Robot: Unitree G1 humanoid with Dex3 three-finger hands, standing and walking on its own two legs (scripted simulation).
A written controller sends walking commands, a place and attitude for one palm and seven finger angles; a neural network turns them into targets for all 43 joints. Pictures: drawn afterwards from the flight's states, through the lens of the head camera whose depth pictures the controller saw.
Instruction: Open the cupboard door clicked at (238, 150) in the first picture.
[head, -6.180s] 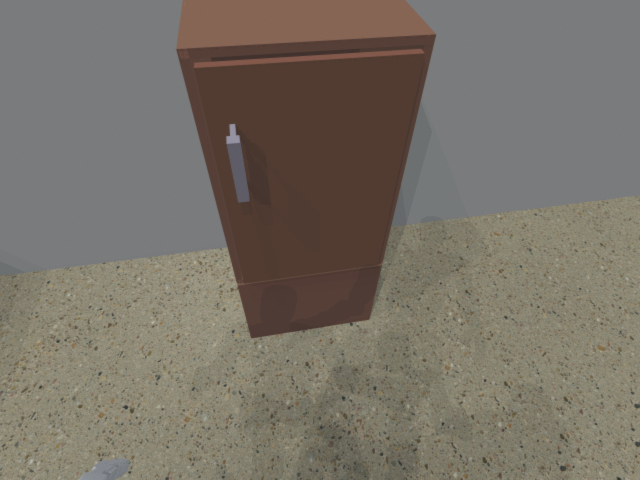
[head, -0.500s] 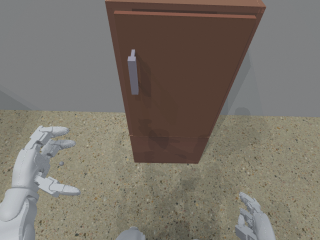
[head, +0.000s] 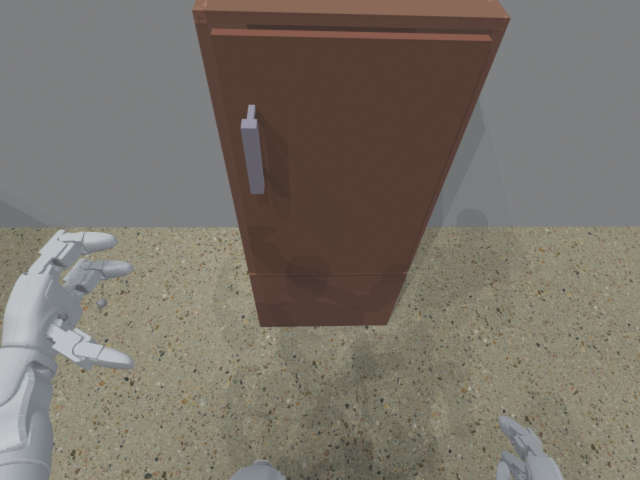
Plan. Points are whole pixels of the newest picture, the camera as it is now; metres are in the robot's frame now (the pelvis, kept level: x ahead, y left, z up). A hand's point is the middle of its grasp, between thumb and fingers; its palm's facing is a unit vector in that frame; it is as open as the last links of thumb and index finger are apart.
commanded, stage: raise the hand with hooked fingers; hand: left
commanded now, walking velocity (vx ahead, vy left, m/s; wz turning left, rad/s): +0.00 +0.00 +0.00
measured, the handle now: (254, 150) +0.58 +0.14 +0.05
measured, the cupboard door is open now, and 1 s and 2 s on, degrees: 0 0 0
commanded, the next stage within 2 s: move the hooked fingers beside the handle in 0.26 s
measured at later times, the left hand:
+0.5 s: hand (112, 299) +0.30 +0.26 +0.07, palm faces +0.10 -0.99 -0.01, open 14.0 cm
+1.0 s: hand (158, 241) +0.39 +0.24 +0.06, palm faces +0.08 -1.00 -0.01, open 14.0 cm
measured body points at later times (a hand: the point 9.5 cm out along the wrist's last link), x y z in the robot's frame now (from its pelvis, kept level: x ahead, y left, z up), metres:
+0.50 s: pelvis +0.00 -0.01 +0.00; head +0.04 -0.01 +0.44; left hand +0.29 +0.31 +0.07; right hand +0.16 -0.26 -0.09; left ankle +0.03 +0.09 -0.70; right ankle +0.00 -0.11 -0.70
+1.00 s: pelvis +0.00 -0.01 -0.01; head +0.07 -0.01 +0.44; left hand +0.38 +0.29 +0.07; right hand +0.09 -0.28 -0.11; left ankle +0.03 +0.09 -0.70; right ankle +0.00 -0.11 -0.70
